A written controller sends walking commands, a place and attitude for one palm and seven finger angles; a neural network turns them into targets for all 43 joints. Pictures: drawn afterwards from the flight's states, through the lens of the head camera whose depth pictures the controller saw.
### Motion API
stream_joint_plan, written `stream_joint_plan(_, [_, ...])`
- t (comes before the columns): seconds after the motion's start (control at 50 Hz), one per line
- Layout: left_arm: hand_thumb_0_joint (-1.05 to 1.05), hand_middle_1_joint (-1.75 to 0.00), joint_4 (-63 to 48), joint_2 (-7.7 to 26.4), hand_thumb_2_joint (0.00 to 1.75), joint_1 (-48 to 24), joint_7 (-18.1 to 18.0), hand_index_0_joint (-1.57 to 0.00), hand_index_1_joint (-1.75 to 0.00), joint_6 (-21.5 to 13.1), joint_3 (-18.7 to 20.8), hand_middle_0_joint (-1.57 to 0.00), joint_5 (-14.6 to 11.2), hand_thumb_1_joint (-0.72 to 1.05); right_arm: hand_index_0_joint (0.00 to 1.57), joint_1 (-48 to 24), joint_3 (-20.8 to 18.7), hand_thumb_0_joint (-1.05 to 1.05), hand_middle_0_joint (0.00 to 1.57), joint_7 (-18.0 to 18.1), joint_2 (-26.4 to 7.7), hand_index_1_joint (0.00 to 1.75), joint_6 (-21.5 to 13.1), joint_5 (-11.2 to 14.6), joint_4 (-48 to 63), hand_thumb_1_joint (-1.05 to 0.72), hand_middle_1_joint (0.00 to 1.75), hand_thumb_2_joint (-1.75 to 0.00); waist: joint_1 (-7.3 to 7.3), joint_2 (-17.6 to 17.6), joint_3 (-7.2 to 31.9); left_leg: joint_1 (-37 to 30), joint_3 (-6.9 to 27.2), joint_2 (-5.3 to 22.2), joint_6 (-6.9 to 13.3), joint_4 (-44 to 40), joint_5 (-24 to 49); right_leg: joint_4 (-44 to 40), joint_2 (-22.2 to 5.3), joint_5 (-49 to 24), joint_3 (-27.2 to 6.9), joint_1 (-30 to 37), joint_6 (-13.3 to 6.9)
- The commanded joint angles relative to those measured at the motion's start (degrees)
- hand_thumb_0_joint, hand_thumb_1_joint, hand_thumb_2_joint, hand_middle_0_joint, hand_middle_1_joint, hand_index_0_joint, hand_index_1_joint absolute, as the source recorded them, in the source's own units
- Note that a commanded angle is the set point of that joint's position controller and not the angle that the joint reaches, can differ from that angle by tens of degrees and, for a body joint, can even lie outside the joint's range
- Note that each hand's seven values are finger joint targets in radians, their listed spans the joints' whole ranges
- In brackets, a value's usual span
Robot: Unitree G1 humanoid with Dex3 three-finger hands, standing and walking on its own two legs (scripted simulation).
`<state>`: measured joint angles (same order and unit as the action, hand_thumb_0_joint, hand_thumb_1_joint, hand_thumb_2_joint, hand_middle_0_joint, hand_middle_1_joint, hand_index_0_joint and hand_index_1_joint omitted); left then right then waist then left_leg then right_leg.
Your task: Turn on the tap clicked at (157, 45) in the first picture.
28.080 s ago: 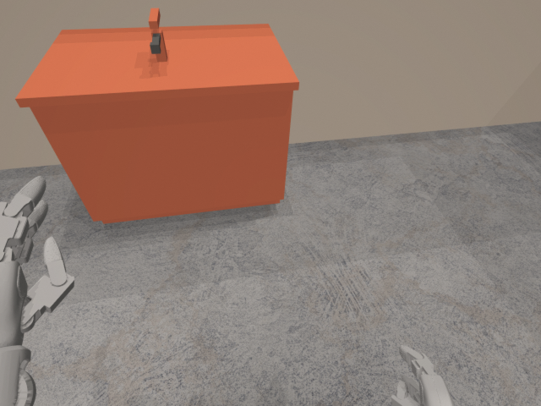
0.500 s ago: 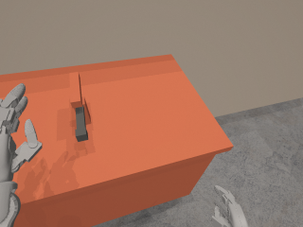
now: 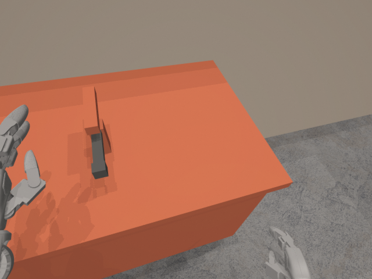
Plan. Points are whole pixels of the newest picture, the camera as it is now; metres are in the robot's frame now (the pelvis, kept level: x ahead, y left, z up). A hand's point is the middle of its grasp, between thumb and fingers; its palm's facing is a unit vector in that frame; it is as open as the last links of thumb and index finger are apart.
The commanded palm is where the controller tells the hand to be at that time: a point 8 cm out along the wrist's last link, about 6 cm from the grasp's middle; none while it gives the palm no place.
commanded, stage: look again from close up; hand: left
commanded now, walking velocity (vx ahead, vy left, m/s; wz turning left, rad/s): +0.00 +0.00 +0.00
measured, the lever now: (99, 169) +0.32 +0.22 +0.03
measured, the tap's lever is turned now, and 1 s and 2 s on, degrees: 0 0 0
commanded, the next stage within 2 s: shuffle to correct the standing spot in 0.32 s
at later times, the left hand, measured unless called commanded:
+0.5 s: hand (58, 197) +0.20 +0.21 +0.16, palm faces +0.36 -0.86 -0.36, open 7.4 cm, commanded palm +0.15 +0.25 +0.17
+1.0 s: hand (96, 189) +0.22 +0.16 +0.16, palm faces +0.30 -0.87 -0.39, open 7.4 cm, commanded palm +0.16 +0.20 +0.17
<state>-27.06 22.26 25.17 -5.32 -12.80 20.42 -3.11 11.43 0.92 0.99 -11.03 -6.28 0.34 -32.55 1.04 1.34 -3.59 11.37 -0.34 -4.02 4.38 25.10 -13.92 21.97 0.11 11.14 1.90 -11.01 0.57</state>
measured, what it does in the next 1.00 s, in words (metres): shifts its weight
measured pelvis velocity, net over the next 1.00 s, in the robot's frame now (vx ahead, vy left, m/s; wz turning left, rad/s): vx -0.01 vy -0.07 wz -0.03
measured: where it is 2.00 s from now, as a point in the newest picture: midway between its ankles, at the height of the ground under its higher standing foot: outside the picture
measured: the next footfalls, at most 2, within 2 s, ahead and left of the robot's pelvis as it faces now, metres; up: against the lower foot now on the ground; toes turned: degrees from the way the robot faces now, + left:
none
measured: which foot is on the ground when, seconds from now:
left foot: down 0.00-1.00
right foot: down 0.00-1.00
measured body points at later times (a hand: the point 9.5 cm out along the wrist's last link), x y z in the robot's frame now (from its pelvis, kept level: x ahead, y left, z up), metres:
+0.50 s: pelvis -0.02 -0.03 +0.00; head +0.00 -0.02 +0.45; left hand +0.18 +0.26 +0.18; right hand +0.16 -0.26 -0.07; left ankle -0.01 +0.06 -0.74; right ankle +0.00 -0.13 -0.74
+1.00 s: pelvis -0.01 -0.07 +0.00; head +0.03 -0.06 +0.45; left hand +0.20 +0.21 +0.18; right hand +0.16 -0.31 -0.08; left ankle -0.01 +0.06 -0.74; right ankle +0.00 -0.13 -0.74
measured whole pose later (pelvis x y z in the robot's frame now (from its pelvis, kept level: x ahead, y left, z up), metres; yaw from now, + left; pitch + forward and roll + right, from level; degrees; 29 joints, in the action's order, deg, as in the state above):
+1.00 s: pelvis -0.01 -0.07 +0.00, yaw -2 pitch +1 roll +0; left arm -28.6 22.9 26.2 -4.8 -9.6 20.7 -5.7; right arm 10.9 -0.1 2.0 -11.2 -5.2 0.6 -32.0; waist 0.7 1.0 -2.8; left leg 13.8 0.2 1.6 -1.0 26.2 -13.9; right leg 22.3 5.7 10.2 2.5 -13.6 -5.2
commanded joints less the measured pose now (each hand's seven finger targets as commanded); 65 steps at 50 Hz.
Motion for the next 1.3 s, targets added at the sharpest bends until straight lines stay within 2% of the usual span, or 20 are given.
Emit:
stream_joint_plan(0.0, [0.0,-0.3,-15.4,9.6,0.9,-3.6,-1.2,-0.2,-0.3,-4.2,6.8,-0.2,-0.1,0.9,0.2,-5.0,-2.9,0.0,0.2,0.9,-7.7,0.3,-3.4,0.7,8.9,-0.9,0.3,-0.9,0.1,-7.6,11.7,-1.6,6.2,8.7,-7.1,-4.4,21.2,0.7,-2.8,-12.1,-2.4,6.9,-1.9])
stream_joint_plan(0.02, [0.0,-0.3,-13.8,8.4,0.9,-3.2,-1.1,-0.2,-0.3,-4.3,5.7,-0.2,-0.3,0.9,0.2,-4.4,-2.7,0.0,0.2,1.0,-7.8,0.3,-3.2,0.2,8.6,-0.9,0.3,-0.9,0.14,-7.2,11.3,-0.5,6.2,8.7,-6.8,-5.1,19.3,0.3,-2.7,-10.8,-2.0,7.0,-1.7])
stream_joint_plan(0.1, [0.0,-0.3,-13.3,9.3,0.9,-2.1,-1.4,-0.2,-0.3,-3.9,7.0,-0.2,-0.3,0.9,0.2,-5.1,-2.9,0.0,0.2,1.1,-7.7,0.3,-3.3,0.7,8.6,-0.9,0.3,-0.9,0.15,-5.2,11.1,-0.2,6.1,8.4,-5.7,-4.8,15.1,-0.6,-3.3,-11.9,-3.5,7.3,-1.9])
stream_joint_plan(0.12, [0.0,-0.3,-11.5,7.7,0.9,-2.1,-1.2,-0.2,-0.3,-3.9,5.6,-0.2,-0.6,0.9,0.2,-4.4,-2.7,0.0,0.2,1.2,-7.8,0.3,-3.1,0.3,8.4,-0.9,0.3,-0.9,0.08,-4.4,10.5,1.0,6.2,8.2,-5.4,-5.5,13.5,-1.0,-3.3,-10.7,-3.0,7.2,-1.8])
stream_joint_plan(0.18, [0.0,-0.3,-10.5,8.0,0.9,-2.5,-1.2,-0.2,-0.3,-3.6,5.6,-0.2,-0.5,0.9,0.2,-4.4,-3.0,0.0,0.2,1.4,-8.0,0.3,-3.2,0.6,8.4,-0.9,0.3,-0.9,0.05,-3.3,9.7,1.1,6.4,8.3,-4.7,-5.6,10.4,-2.1,-3.8,-10.1,-4.6,6.5,-1.9])
stream_joint_plan(0.32, [0.0,-0.3,-9.4,7.2,0.9,-4.7,-1.3,-0.2,-0.3,-3.4,4.1,-0.2,-0.4,0.9,0.2,-5.4,-2.6,0.0,0.2,1.7,-8.0,0.3,-3.2,0.4,7.9,-0.9,0.3,-0.9,0.04,-3.4,8.3,1.7,6.1,7.7,-3.2,-6.5,4.7,-4.4,-3.7,-5.1,-5.4,4.5,-1.7])
stream_joint_plan(0.4, [0.0,-0.3,-10.9,9.3,0.9,-5.2,-1.7,-0.2,-0.3,-3.2,5.6,-0.2,-0.2,0.9,0.2,-6.1,-2.7,0.0,0.2,1.7,-7.9,0.3,-3.5,0.7,8.0,-0.9,0.3,-0.9,0.13,-3.4,8.0,1.4,6.0,7.4,-2.9,-6.1,3.3,-5.7,-3.9,-3.3,-6.4,3.8,-1.8])
stream_joint_plan(0.42, [0.0,-0.3,-9.5,7.6,0.9,-5.1,-1.5,-0.2,-0.3,-3.1,4.2,-0.2,-0.5,0.9,0.2,-5.6,-2.4,0.0,0.2,1.8,-7.8,0.3,-3.4,0.4,8.0,-0.9,0.3,-0.9,0.05,-2.9,7.5,1.6,6.0,7.4,-2.9,-6.7,2.6,-6.1,-3.5,-1.9,-5.9,3.4,-1.7])
stream_joint_plan(0.46, [0.0,-0.3,-10.3,8.5,0.9,-5.7,-1.5,-0.2,-0.3,-3.0,5.1,-0.2,-0.5,0.9,0.2,-5.4,-2.7,0.0,0.2,1.8,-7.8,0.3,-3.5,0.5,8.2,-0.9,0.3,-0.9,0.06,-3.1,7.4,1.4,6.5,8.0,-3.2,-7.5,1.9,-6.1,-3.0,-1.5,-6.0,3.0,-1.6])
stream_joint_plan(0.48, [0.0,-0.3,-10.3,8.6,0.9,-5.9,-1.5,-0.2,-0.3,-2.9,5.3,-0.2,-0.7,0.9,0.2,-5.3,-2.8,0.0,0.2,1.8,-7.8,0.3,-3.4,0.6,8.3,-0.9,0.3,-0.9,0.06,-2.5,7.4,1.3,6.5,8.4,-3.2,-7.7,1.9,-5.9,-2.7,-1.6,-6.0,3.0,-1.5])
stream_joint_plan(0.56, [0.0,-0.3,-11.5,8.4,0.9,-6.3,-1.3,-0.2,-0.3,-2.8,5.1,-0.2,-1.0,0.9,0.2,-5.3,-3.0,0.0,0.2,1.6,-7.6,0.3,-3.2,0.7,8.6,-0.9,0.3,-0.9,0.03,-6.2,8.7,0.8,6.6,9.6,-3.6,-8.6,4.4,-4.0,-1.8,-4.0,-4.7,4.0,-1.2])
stream_joint_plan(0.74, [0.0,-0.3,-12.4,9.4,0.9,-3.4,-0.6,-0.2,-0.3,-1.6,6.3,-0.2,-1.6,0.9,0.2,-4.9,-3.6,0.0,0.2,1.2,-7.6,0.3,-2.6,0.6,9.5,-0.9,0.3,-0.9,0.13,-5.4,10.1,0.4,6.6,12.1,-3.7,-6.4,11.3,-1.4,-1.4,-7.6,-3.9,4.0,-1.0])
stream_joint_plan(0.88, [0.0,-0.3,-13.3,10.1,0.9,-2.1,-0.3,-0.2,-0.3,-0.8,7.5,-0.2,-2.4,0.9,0.2,-4.6,-4.1,0.0,0.2,1.4,-7.8,0.3,-2.1,0.5,9.6,-0.9,0.3,-0.9,-0.13,-4.1,11.0,0.0,5.2,11.8,-3.0,-2.9,9.4,-1.9,-2.4,-9.1,-5.8,2.6,-1.5])
stream_joint_plan(1.0, [0.0,-0.3,-15.3,10.9,0.9,-1.5,-0.3,-0.2,-0.3,-0.2,8.0,-0.2,-2.8,0.9,0.2,-5.2,-4.3,0.0,0.2,1.7,-7.6,0.3,-2.1,0.7,9.5,-0.9,0.3,-0.9,-0.46,-4.9,11.6,-1.1,3.6,11.0,-2.8,-0.1,9.3,-2.2,-3.1,-11.2,-6.6,1.0,-1.7])
stream_joint_plan(1.08, [0.0,-0.3,-13.8,10.4,0.9,-1.2,-0.5,-0.2,-0.3,0.4,7.8,-0.2,-3.1,0.9,0.2,-4.1,-4.7,0.0,0.2,1.8,-7.9,0.3,-1.5,0.6,9.4,-0.9,0.3,-0.9,-0.69,-1.8,11.4,0.2,2.0,9.6,-2.8,2.9,5.0,-3.8,-4.6,-9.5,-8.7,0.3,-0.8])
stream_joint_plan(1.14, [0.0,-0.3,-14.1,10.2,0.9,-0.9,-0.7,-0.2,-0.3,0.7,7.5,-0.2,-3.3,0.9,0.2,-4.1,-4.7,0.0,0.2,1.7,-7.9,0.3,-1.3,0.9,9.5,-0.9,0.3,-0.9,-0.97,-0.8,11.1,-0.4,1.2,8.5,-2.8,4.8,3.4,-4.8,-5.8,-7.7,-9.8,-1.6,-1.2])
stream_joint_plan(1.18, [0.0,-0.3,-13.9,10.8,0.9,-0.4,-0.8,-0.2,-0.3,0.8,8.1,-0.2,-3.3,0.9,0.2,-4.0,-4.7,0.0,0.2,1.8,-7.8,0.3,-0.9,0.9,9.3,-0.9,0.3,-0.9,-0.92,0.4,11.0,0.5,0.6,8.4,-2.6,5.7,2.5,-5.7,-6.4,-7.3,-10.4,-1.1,-0.1])
stream_joint_plan(1.2, [0.0,-0.3,-14.9,11.5,0.9,-0.3,-1.1,-0.2,-0.3,0.9,8.8,-0.2,-3.3,0.9,0.2,-4.8,-4.5,0.0,0.2,1.7,-7.6,0.3,-0.8,1.1,9.1,-0.9,0.3,-0.9,-0.92,-0.7,11.2,0.0,0.6,8.5,-2.6,5.6,3.6,-5.2,-6.6,-8.7,-10.0,-1.1,-0.5])
stream_joint_plan(1.22, [0.0,-0.3,-15.0,10.1,0.9,-0.3,-1.0,-0.2,-0.3,0.7,7.6,-0.2,-3.4,0.9,0.2,-4.5,-4.4,0.0,0.2,1.8,-7.6,0.3,-0.7,0.8,9.1,-0.9,0.3,-0.9,-1.19,-0.4,11.4,-0.2,0.7,8.6,-2.5,5.4,4.8,-4.6,-6.4,-9.8,-9.3,-0.6,-0.4])
stream_joint_plan(1.28, [0.0,-0.3,-14.4,11.1,0.9,0.4,-1.4,-0.2,-0.3,0.3,8.6,-0.2,-3.1,0.9,0.2,-5.2,-4.1,0.0,0.2,1.8,-7.8,0.3,-0.7,1.0,9.3,-0.9,0.3,-0.9,-0.65,-3.3,11.2,0.5,1.4,9.1,-2.2,3.9,5.4,-4.7,-5.9,-10.8,-9.7,1.3,2.0])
